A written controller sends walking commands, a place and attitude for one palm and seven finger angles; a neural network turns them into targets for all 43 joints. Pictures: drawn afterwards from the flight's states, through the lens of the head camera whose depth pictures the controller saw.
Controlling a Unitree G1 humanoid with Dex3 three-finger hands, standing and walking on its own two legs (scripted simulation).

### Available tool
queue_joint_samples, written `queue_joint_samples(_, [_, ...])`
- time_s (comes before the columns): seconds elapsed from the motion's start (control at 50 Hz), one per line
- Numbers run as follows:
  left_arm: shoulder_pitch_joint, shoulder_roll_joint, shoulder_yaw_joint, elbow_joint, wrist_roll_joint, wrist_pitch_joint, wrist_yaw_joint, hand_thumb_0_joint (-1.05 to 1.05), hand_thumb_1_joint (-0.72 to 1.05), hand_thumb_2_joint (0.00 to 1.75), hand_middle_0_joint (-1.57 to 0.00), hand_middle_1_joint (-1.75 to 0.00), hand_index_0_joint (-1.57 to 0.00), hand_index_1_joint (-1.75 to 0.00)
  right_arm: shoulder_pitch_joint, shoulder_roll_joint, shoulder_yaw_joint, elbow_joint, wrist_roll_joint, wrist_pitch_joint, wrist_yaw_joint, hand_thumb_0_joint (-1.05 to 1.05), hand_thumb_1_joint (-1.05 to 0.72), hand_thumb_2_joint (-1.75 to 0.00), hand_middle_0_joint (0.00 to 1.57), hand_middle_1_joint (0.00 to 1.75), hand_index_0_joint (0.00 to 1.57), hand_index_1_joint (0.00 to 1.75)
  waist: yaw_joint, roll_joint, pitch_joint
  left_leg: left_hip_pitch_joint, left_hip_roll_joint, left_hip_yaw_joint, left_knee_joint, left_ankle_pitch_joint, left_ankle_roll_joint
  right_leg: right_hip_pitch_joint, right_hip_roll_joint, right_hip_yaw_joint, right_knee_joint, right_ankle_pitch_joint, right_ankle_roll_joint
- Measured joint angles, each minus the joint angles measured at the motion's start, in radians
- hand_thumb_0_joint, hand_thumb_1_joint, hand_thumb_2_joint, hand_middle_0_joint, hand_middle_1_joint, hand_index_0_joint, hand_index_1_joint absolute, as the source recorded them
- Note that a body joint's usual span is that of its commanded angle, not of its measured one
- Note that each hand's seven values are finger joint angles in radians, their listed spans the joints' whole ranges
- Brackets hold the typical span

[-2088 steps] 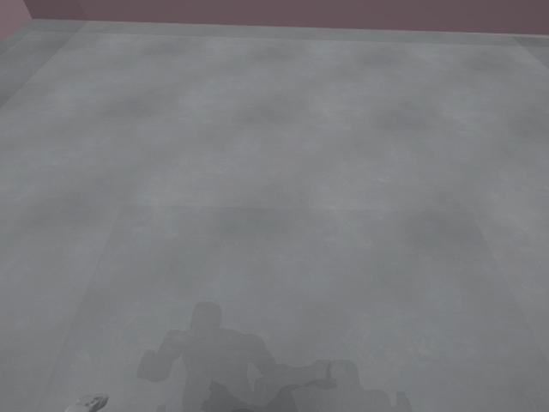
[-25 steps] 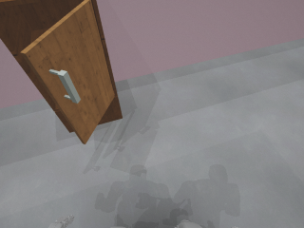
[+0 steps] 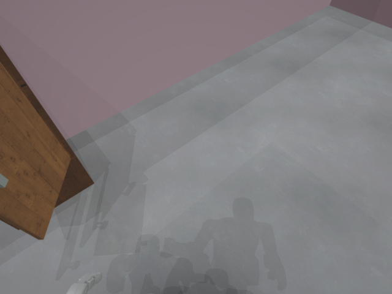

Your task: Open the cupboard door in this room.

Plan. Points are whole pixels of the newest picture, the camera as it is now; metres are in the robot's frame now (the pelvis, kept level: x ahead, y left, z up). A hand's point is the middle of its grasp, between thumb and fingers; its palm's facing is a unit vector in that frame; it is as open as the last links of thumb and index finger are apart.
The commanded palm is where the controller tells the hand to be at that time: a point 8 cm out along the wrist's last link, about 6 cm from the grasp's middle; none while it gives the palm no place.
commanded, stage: walk to a spot facing it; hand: left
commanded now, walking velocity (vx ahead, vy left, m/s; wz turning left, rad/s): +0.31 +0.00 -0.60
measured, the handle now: out of the picture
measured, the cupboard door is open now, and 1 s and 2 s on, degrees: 52 52 52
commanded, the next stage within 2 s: turn to face it in 1.52 s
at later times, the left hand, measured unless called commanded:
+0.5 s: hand (153, 222) +0.30 +0.13 -0.14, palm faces -0.32 -0.93 -0.17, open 7.4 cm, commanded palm none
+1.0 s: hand (193, 180) +0.44 +0.03 -0.16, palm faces -0.41 -0.90 -0.18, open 7.3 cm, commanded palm none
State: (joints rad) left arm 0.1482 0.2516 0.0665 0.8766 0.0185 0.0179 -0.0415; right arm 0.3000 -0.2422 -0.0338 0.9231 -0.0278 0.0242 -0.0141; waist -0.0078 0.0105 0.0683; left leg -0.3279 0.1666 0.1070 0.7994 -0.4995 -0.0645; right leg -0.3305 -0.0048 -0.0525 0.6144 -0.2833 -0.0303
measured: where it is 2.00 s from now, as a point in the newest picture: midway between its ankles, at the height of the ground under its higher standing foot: (265, 199)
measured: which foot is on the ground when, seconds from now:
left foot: up 0.00-0.22, down 0.24-0.58, up 0.60-0.86, down 0.88-1.00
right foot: down 0.00-0.24, up 0.26-0.56, down 0.58-0.88, up 0.90-1.00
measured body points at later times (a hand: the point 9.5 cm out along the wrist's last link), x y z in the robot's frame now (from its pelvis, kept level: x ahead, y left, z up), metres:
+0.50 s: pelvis +0.13 -0.02 +0.02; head +0.18 -0.03 +0.47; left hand +0.32 +0.18 -0.12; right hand +0.03 -0.24 -0.12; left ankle +0.12 +0.13 -0.72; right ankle +0.16 -0.18 -0.68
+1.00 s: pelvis +0.33 -0.13 +0.01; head +0.35 -0.13 +0.46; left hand +0.46 +0.08 -0.15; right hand +0.26 -0.36 -0.13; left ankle +0.39 -0.01 -0.72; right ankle +0.23 -0.21 -0.66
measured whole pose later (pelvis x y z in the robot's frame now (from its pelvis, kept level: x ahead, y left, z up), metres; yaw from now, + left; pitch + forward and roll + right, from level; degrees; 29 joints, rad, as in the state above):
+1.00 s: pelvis +0.33 -0.13 +0.01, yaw -26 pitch +1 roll +0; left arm 0.25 0.22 0.08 1.06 0.03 -0.01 -0.03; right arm 0.27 -0.14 -0.04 0.97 -0.05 -0.09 -0.01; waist -0.02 -0.04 0.02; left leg -0.28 0.10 0.14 0.56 -0.28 -0.02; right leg -0.44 -0.03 -0.04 1.07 -0.40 -0.03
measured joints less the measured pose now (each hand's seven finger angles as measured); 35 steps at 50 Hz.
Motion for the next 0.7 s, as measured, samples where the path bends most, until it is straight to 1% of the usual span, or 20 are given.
queue_joint_samples(0.04, [0.011,-0.013,-0.003,0.011,0.000,-0.008,0.012,0.01,0.91,0.90,-0.20,-0.30,-0.20,-0.29,-0.027,-0.007,-0.009,0.014,0.004,0.014,0.006,0.01,-0.90,-0.90,0.20,0.30,0.20,0.30,-0.004,0.011,0.011,-0.071,-0.031,-0.053,0.174,-0.024,0.007,0.013,0.015,0.015,0.009,-0.022,-0.005])
queue_joint_samples(0.08, [0.034,-0.022,-0.004,0.024,0.003,-0.013,0.022,0.01,0.91,0.90,-0.20,-0.30,-0.20,-0.29,-0.050,-0.006,-0.017,0.015,0.004,0.012,0.012,0.01,-0.91,-0.90,0.20,0.30,0.20,0.30,-0.003,0.004,0.009,-0.117,-0.055,-0.061,0.224,0.012,0.008,0.042,0.023,0.041,-0.031,-0.024,-0.004])
queue_joint_samples(0.12, [0.061,-0.026,-0.004,0.039,0.006,-0.017,0.024,0.01,0.91,0.90,-0.20,-0.30,-0.20,-0.29,-0.071,0.003,-0.021,0.004,0.004,0.003,0.018,0.01,-0.91,-0.90,0.20,0.30,0.20,0.30,0.002,-0.012,0.004,-0.131,-0.073,-0.051,0.166,0.054,0.006,0.070,0.025,0.072,-0.077,-0.009,-0.003])
queue_joint_samples(0.18, [0.098,-0.026,-0.003,0.061,0.008,-0.019,0.020,0.01,0.91,0.90,-0.20,-0.30,-0.20,-0.29,-0.100,0.020,-0.021,-0.021,0.006,-0.019,0.025,0.01,-0.91,-0.90,0.20,0.30,0.20,0.30,0.016,-0.040,0.000,-0.106,-0.102,-0.039,-0.005,0.105,0.010,0.100,0.027,0.122,-0.110,-0.003,0.000])
queue_joint_samples(0.22, [0.123,-0.026,0.000,0.073,0.006,-0.014,0.015,0.01,0.91,0.90,-0.20,-0.30,-0.20,-0.30,-0.110,0.027,-0.016,-0.039,0.006,-0.040,0.024,0.01,-0.91,-0.90,0.20,0.30,0.20,0.30,0.021,-0.048,-0.007,-0.053,-0.116,-0.027,-0.146,0.154,0.014,0.106,0.035,0.153,-0.091,-0.027,0.006])
queue_joint_samples(0.24, [0.140,-0.031,0.001,0.075,0.006,-0.009,0.013,0.01,0.90,0.90,-0.21,-0.30,-0.20,-0.30,-0.106,0.022,-0.011,-0.052,0.004,-0.056,0.021,0.01,-0.91,-0.90,0.20,0.30,0.20,0.30,0.022,-0.034,-0.019,-0.022,-0.109,-0.035,-0.223,0.132,0.029,0.090,0.048,0.156,-0.051,-0.067,0.000])
queue_joint_samples(0.28, [0.146,-0.032,0.005,0.089,0.003,0.005,0.007,0.01,0.91,0.90,-0.20,-0.30,-0.20,-0.29,-0.103,0.025,-0.005,-0.061,-0.008,-0.084,0.008,0.01,-0.91,-0.90,0.20,0.30,0.20,0.30,0.012,-0.020,-0.023,-0.024,-0.086,-0.024,-0.209,0.248,0.056,0.013,0.052,0.120,0.156,-0.187,0.000])
queue_joint_samples(0.3, [0.139,-0.026,0.010,0.096,0.006,0.010,0.002,0.01,0.91,0.90,-0.20,-0.30,-0.20,-0.29,-0.094,0.033,-0.001,-0.059,-0.012,-0.091,0.006,0.01,-0.91,-0.90,0.20,0.30,0.20,0.30,0.009,-0.027,-0.023,-0.016,-0.079,-0.010,-0.196,0.243,0.061,-0.032,0.042,0.101,0.271,-0.207,-0.002])
queue_joint_samples(0.34, [0.114,-0.015,0.020,0.100,0.014,0.012,-0.006,0.01,0.91,0.90,-0.20,-0.30,-0.20,-0.29,-0.058,0.048,0.008,-0.047,-0.017,-0.098,0.003,0.00,-0.91,-0.89,0.20,0.30,0.20,0.30,0.004,-0.040,-0.027,0.019,-0.069,0.009,-0.222,0.221,0.058,-0.121,0.012,0.063,0.443,-0.165,0.001])
queue_joint_samples(0.38, [0.080,-0.010,0.026,0.088,0.017,0.009,-0.016,0.02,0.91,0.90,-0.20,-0.30,-0.20,-0.29,-0.018,0.058,0.014,-0.019,-0.017,-0.099,-0.001,0.00,-0.91,-0.89,0.20,0.30,0.20,0.30,0.006,-0.043,-0.025,0.067,-0.061,0.025,-0.285,0.226,0.043,-0.189,-0.024,0.033,0.501,-0.088,0.012])
queue_joint_samples(0.4, [0.062,-0.011,0.026,0.078,0.018,0.006,-0.019,0.02,0.91,0.90,-0.20,-0.30,-0.20,-0.29,0.001,0.061,0.016,-0.002,-0.017,-0.100,-0.002,0.00,-0.91,-0.89,0.20,0.30,0.20,0.30,0.008,-0.041,-0.023,0.092,-0.056,0.035,-0.317,0.234,0.036,-0.212,-0.040,0.022,0.488,-0.056,0.017])
queue_joint_samples(0.44, [0.029,-0.016,0.021,0.060,0.015,0.001,-0.024,0.02,0.91,0.90,-0.20,-0.30,-0.20,-0.29,0.038,0.063,0.017,0.030,-0.016,-0.097,-0.001,0.00,-0.91,-0.89,0.20,0.30,0.20,0.30,0.005,-0.033,-0.018,0.139,-0.044,0.055,-0.367,0.239,0.028,-0.231,-0.064,0.001,0.393,-0.016,0.022])
queue_joint_samples(0.52, [-0.035,-0.021,0.010,0.040,0.012,-0.004,-0.027,0.01,0.91,0.90,-0.20,-0.30,-0.19,-0.29,0.100,0.058,0.011,0.077,-0.018,-0.082,0.005,0.01,-0.91,-0.90,0.20,0.30,0.20,0.30,-0.025,-0.015,-0.003,0.215,-0.018,0.097,-0.392,0.200,-0.002,-0.197,-0.071,-0.040,0.151,0.021,0.016])
queue_joint_samples(0.56, [-0.062,-0.018,0.006,0.034,0.012,-0.011,-0.027,0.01,0.91,0.90,-0.20,-0.30,-0.19,-0.29,0.133,0.054,0.009,0.095,-0.017,-0.071,0.007,0.01,-0.90,-0.90,0.20,0.30,0.20,0.30,-0.042,-0.009,0.003,0.236,0.000,0.107,-0.346,0.149,-0.022,-0.137,-0.055,-0.061,0.044,0.032,0.003])
queue_joint_samples(0.58, [-0.070,-0.011,0.002,0.027,0.013,-0.023,-0.026,0.01,0.91,0.90,-0.20,-0.30,-0.20,-0.29,0.156,0.055,0.008,0.103,-0.012,-0.067,0.009,0.01,-0.90,-0.90,0.20,0.30,0.20,0.30,-0.049,-0.019,0.000,0.222,0.005,0.109,-0.277,0.109,-0.019,-0.094,-0.053,-0.057,-0.012,0.004,-0.018])
queue_joint_samples(0.6, [-0.078,-0.006,0.003,0.021,0.012,-0.040,-0.020,0.01,0.91,0.90,-0.20,-0.30,-0.20,-0.29,0.165,0.057,0.008,0.116,-0.004,-0.057,0.012,0.01,-0.90,-0.90,0.20,0.30,0.20,0.30,-0.044,-0.034,0.000,0.181,0.001,0.099,-0.143,0.046,-0.006,-0.090,-0.058,-0.047,-0.015,0.068,-0.026])
queue_joint_samples(0.62, [-0.087,-0.013,0.005,0.022,0.006,-0.053,-0.011,0.01,0.91,0.90,-0.20,-0.30,-0.20,-0.29,0.152,0.050,0.006,0.132,0.001,-0.042,0.014,0.01,-0.90,-0.90,0.20,0.30,0.20,0.30,-0.041,-0.025,0.013,0.125,-0.002,0.054,0.018,-0.008,0.007,-0.095,-0.051,-0.048,0.026,0.072,-0.025])
queue_joint_samples(0.64, [-0.087,-0.022,0.002,0.025,0.001,-0.059,-0.001,0.01,0.91,0.90,-0.20,-0.30,-0.20,-0.29,0.131,0.044,0.001,0.144,0.003,-0.030,0.014,0.01,-0.91,-0.90,0.20,0.30,0.20,0.30,-0.043,-0.013,0.025,0.066,-0.009,0.012,0.159,-0.025,0.017,-0.084,-0.040,-0.051,0.045,0.051,-0.023])
queue_joint_samples(0.66, [-0.081,-0.030,0.000,0.030,-0.001,-0.059,0.008,0.01,0.91,0.90,-0.20,-0.30,-0.20,-0.29,0.108,0.039,-0.005,0.151,0.004,-0.023,0.014,0.01,-0.91,-0.90,0.20,0.30,0.20,0.30,-0.046,-0.005,0.031,0.011,-0.016,-0.013,0.255,-0.016,0.024,-0.064,-0.029,-0.054,0.040,0.031,-0.022])
queue_joint_samples(0.7, [-0.054,-0.044,-0.004,0.047,0.001,-0.055,0.024,0.01,0.91,0.90,-0.20,-0.30,-0.20,-0.29,0.063,0.038,-0.012,0.147,0.000,-0.021,0.014,0.01,-0.91,-0.90,0.20,0.30,0.20,0.30,-0.050,-0.005,0.026,-0.070,-0.021,-0.028,0.299,0.022,0.028,-0.016,-0.012,-0.050,-0.009,0.020,-0.018])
